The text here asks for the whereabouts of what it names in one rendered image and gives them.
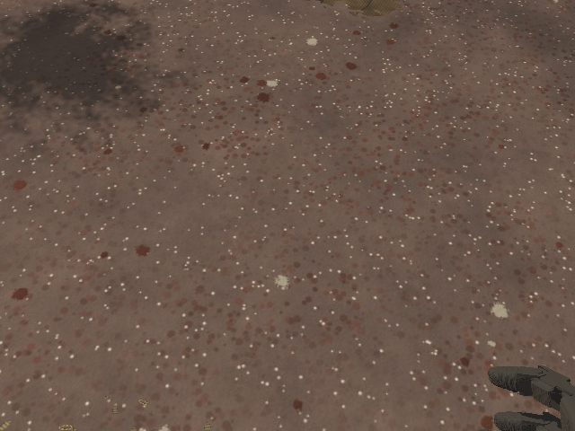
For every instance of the right robot hand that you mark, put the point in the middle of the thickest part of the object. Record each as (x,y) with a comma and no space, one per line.
(552,389)

